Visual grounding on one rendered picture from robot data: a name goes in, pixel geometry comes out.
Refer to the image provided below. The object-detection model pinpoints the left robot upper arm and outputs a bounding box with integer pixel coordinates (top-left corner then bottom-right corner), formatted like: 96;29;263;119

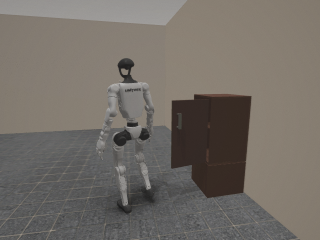
107;83;120;117

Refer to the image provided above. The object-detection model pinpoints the left robot thigh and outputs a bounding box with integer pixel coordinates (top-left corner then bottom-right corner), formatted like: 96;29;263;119
111;131;128;176

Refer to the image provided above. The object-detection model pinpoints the left robot forearm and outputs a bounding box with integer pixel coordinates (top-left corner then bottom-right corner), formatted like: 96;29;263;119
99;108;114;141

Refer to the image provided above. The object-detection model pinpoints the right robot hand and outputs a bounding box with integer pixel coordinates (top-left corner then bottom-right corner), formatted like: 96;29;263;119
146;127;154;142

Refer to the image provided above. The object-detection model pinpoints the right robot forearm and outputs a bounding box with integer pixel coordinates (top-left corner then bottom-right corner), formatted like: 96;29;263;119
146;109;155;128

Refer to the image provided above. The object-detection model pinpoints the left robot hand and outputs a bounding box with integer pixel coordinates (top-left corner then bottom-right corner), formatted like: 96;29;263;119
96;139;109;160

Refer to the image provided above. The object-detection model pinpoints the left robot foot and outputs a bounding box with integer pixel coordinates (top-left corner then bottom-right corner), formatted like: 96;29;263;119
117;200;132;214

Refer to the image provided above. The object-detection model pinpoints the right robot upper arm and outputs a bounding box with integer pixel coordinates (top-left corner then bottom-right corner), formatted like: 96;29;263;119
140;82;154;112

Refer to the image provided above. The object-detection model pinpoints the handle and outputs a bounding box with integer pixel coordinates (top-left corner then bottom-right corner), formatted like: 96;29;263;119
177;113;182;130

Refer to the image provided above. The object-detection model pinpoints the cupboard door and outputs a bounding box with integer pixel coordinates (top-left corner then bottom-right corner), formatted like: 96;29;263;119
171;99;209;169

